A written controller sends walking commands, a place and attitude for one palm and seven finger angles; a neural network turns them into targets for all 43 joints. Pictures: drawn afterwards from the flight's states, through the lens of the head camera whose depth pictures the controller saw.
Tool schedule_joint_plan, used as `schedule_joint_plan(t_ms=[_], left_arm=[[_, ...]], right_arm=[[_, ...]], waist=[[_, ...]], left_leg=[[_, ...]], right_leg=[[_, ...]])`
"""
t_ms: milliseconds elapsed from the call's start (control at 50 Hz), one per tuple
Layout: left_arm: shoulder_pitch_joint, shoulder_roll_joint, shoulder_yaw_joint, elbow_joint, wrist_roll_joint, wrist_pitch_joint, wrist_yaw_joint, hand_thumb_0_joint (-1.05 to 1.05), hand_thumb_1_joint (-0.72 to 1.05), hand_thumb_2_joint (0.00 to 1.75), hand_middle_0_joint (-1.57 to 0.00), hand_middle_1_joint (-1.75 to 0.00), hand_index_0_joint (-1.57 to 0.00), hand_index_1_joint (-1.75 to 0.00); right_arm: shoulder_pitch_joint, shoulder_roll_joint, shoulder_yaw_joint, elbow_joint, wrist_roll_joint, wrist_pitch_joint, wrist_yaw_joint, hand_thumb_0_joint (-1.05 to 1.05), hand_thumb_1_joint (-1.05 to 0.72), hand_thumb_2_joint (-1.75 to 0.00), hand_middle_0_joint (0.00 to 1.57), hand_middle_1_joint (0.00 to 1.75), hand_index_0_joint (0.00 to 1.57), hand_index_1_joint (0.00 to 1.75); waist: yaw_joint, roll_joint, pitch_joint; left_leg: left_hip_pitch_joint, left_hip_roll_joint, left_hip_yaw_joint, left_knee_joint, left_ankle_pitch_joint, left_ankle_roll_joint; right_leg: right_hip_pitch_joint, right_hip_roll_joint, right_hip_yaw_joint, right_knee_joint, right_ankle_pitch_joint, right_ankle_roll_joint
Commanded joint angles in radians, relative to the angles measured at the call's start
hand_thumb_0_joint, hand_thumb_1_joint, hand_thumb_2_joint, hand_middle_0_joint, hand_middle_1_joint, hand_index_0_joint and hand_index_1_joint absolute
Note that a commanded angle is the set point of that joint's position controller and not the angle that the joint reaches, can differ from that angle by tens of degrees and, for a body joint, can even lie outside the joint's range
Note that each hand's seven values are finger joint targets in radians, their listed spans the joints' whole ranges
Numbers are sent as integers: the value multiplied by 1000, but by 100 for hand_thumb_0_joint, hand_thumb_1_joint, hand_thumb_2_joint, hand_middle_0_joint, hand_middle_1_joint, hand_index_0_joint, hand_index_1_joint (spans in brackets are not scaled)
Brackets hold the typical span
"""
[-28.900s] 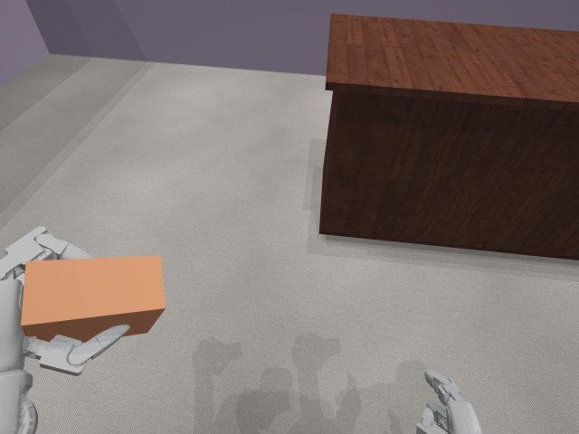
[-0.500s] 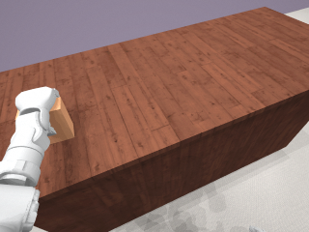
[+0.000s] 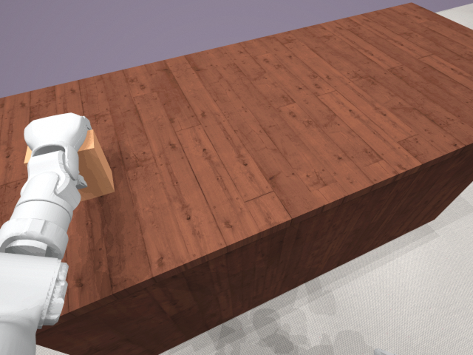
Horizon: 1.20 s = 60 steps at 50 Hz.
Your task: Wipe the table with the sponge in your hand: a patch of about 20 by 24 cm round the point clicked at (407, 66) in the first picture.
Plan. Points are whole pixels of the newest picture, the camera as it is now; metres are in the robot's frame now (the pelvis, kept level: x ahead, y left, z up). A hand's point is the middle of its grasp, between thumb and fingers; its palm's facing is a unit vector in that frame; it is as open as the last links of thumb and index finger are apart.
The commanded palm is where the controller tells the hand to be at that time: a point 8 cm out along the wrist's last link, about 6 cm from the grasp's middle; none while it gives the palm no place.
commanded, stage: slide back across to the first lane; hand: left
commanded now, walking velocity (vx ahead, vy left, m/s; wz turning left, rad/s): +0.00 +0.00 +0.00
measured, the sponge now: (78, 176) +0.41 +0.32 +0.06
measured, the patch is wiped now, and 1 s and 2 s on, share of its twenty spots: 1.00 1.00 1.00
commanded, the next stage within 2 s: wipe back along the first lane in 0.58 s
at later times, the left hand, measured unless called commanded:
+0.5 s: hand (35, 171) +0.38 +0.36 +0.11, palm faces -0.09 -0.03 -1.00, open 9.5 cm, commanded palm +0.37 +0.36 +0.16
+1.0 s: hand (26, 187) +0.35 +0.37 +0.11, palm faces -0.07 -0.01 -1.00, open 9.5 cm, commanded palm +0.33 +0.36 +0.15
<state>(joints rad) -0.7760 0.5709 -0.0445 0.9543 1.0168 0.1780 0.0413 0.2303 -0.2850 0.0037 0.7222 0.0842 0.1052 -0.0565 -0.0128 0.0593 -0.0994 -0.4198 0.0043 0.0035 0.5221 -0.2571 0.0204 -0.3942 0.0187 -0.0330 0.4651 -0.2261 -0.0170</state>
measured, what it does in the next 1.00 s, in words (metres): stands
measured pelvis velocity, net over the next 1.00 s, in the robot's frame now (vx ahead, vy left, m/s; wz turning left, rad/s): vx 0.01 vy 0.01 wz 0.02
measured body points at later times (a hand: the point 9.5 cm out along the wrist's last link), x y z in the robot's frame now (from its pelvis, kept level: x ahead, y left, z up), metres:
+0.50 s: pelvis +0.02 +0.01 +0.00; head +0.05 -0.01 +0.45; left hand +0.39 +0.36 +0.16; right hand +0.16 -0.25 -0.11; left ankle +0.00 +0.11 -0.74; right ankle +0.00 -0.11 -0.74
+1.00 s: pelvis +0.01 +0.01 +0.00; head +0.04 -0.02 +0.45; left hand +0.35 +0.36 +0.16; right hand +0.16 -0.25 -0.12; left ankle +0.00 +0.11 -0.74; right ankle +0.00 -0.11 -0.74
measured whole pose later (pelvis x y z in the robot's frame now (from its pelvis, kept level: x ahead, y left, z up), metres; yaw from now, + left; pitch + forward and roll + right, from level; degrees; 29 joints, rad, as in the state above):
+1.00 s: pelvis +0.01 +0.01 +0.00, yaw +1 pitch +5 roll -1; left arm -0.41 0.63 0.07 0.54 0.95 0.13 -0.03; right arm 0.19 -0.30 0.00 0.68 0.08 0.13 -0.05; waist 0.04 0.08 -0.06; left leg -0.31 -0.01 -0.01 0.49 -0.27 0.03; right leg -0.27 0.01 -0.05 0.42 -0.24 -0.01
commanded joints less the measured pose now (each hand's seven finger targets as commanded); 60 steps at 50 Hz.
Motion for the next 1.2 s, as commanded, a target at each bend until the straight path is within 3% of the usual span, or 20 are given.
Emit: schedule_joint_plan(t_ms=[0,60,80,120,160,200,360,460,480,560,600,700,720,780,920,980,1020,1060,1120,1180], left_arm=[[-253,277,84,-106,21,8,24,0,10,130,-120,-160,-120,-160],[-244,260,70,-160,22,16,22,0,10,130,-120,-160,-120,-160],[-222,300,115,-173,15,14,20,0,10,130,-120,-160,-120,-160],[-208,324,121,-194,15,22,16,0,10,130,-120,-160,-120,-160],[-205,327,119,-235,15,28,12,0,10,130,-120,-160,-120,-160],[-169,386,170,-271,10,29,6,0,10,130,-120,-160,-120,-160],[-96,331,135,-426,-16,17,-51,0,10,130,-120,-160,-120,-160],[-79,386,186,-449,-21,-8,-72,0,10,130,-120,-160,-120,-160],[-88,397,198,-481,-24,-21,-77,0,10,130,-120,-160,-120,-160],[-114,384,173,-469,-9,-40,-82,0,10,130,-120,-160,-120,-160],[-110,441,221,-454,-9,-56,-85,0,10,130,-120,-160,-120,-160],[-61,406,207,-463,-18,-88,-95,0,10,130,-120,-160,-120,-160],[-48,354,165,-481,-24,-89,-96,0,10,130,-120,-160,-120,-160],[31,362,209,-529,-52,-98,-89,0,10,130,-120,-160,-120,-160],[95,322,187,-544,-55,-46,-50,0,10,130,-120,-160,-120,-160],[138,346,216,-529,-65,-25,-51,0,10,130,-120,-160,-120,-160],[137,282,148,-532,-62,-10,-57,0,10,130,-120,-160,-120,-160],[177,315,181,-519,-58,-1,-60,0,10,130,-120,-160,-120,-160],[240,259,148,-544,-71,2,-71,0,10,130,-120,-160,-120,-160],[254,256,155,-562,-83,5,-76,0,10,130,-120,-160,-120,-160]], right_arm=[[-7,-161,-52,-110,-6,-21,-3,0,-90,-90,20,30,20,30],[-21,-156,-52,-121,-3,-22,2,0,-90,-90,20,30,20,30],[-30,-158,-52,-126,-4,-23,2,0,-90,-90,20,30,20,30],[-32,-162,-49,-130,-2,-20,2,0,-90,-90,20,30,20,30],[-43,-160,-49,-136,0,-23,3,0,-90,-90,20,30,20,30],[-52,-164,-49,-140,-3,-23,4,0,-90,-90,20,30,20,30],[-78,-160,-51,-164,1,-32,5,0,-90,-90,20,30,20,30],[-85,-166,-49,-151,-1,-26,-1,0,-90,-90,20,30,20,30],[-97,-163,-44,-159,-1,-29,-4,0,-90,-90,20,30,20,30],[-84,-163,-48,-153,-5,-27,-8,0,-90,-90,20,30,20,30],[-77,-168,-47,-148,-8,-28,-12,0,-90,-90,20,30,20,30],[-73,-164,-50,-160,-10,-26,-11,0,-90,-90,20,30,20,30],[-78,-159,-50,-167,-8,-24,-7,0,-90,-90,20,30,20,30],[-97,-158,-49,-188,-7,-25,-4,0,-90,-90,20,30,20,30],[-119,-160,-51,-178,-4,-20,2,0,-90,-90,20,30,20,30],[-140,-161,-44,-181,0,-21,1,0,-90,-90,20,30,20,30],[-138,-158,-45,-181,1,-20,2,0,-90,-90,20,30,20,30],[-138,-163,-46,-180,0,-18,4,0,-90,-90,20,30,20,30],[-152,-156,-45,-193,1,-19,6,0,-90,-90,20,30,20,30],[-172,-155,-37,-206,3,-22,8,0,-90,-90,20,30,20,30]], waist=[[5,-49,-274],[9,-25,-253],[26,-36,-265],[25,-47,-255],[27,-26,-259],[44,2,-278],[32,23,-250],[26,-4,-217],[34,23,-232],[21,17,-240],[28,24,-259],[31,30,-274],[25,36,-266],[48,11,-272],[45,-8,-215],[58,-20,-189],[42,-13,-175],[54,-27,-170],[52,-32,-154],[60,-34,-129]], left_leg=[[136,-17,-11,-44,262,30],[165,-12,-17,-57,270,31],[163,-12,-20,-62,301,33],[158,-16,-18,-69,287,33],[177,-17,-17,-73,308,35],[194,-20,-17,-72,346,37],[266,-16,-32,-69,409,41],[259,-20,-28,-62,416,42],[269,-20,-31,-64,445,43],[279,-23,-27,-53,423,42],[282,-26,-28,-47,445,43],[293,-24,-33,-34,474,44],[295,-22,-34,-34,476,42],[286,-20,-38,-38,475,44],[242,-24,-32,-59,360,41],[218,-26,-35,-73,321,41],[222,-26,-30,-73,292,40],[212,-27,-34,-77,280,39],[214,-26,-31,-72,278,41],[199,-23,-37,-83,248,40]], right_leg=[[169,15,17,-43,239,-43],[157,19,4,-53,212,-47],[186,18,9,-55,245,-51],[206,18,5,-57,240,-46],[217,17,4,-60,252,-48],[256,15,11,-57,291,-52],[231,19,-3,-72,308,-55],[232,15,-2,-74,345,-53],[239,14,5,-72,358,-59],[222,14,-1,-70,340,-56],[239,13,2,-64,365,-61],[230,13,0,-60,377,-61],[213,13,-3,-61,368,-58],[237,13,5,-61,376,-62],[224,13,-5,-65,288,-54],[242,13,4,-74,262,-58],[221,13,-5,-77,233,-52],[230,16,-4,-77,220,-54],[226,15,-4,-77,228,-52],[220,17,4,-81,195,-56]])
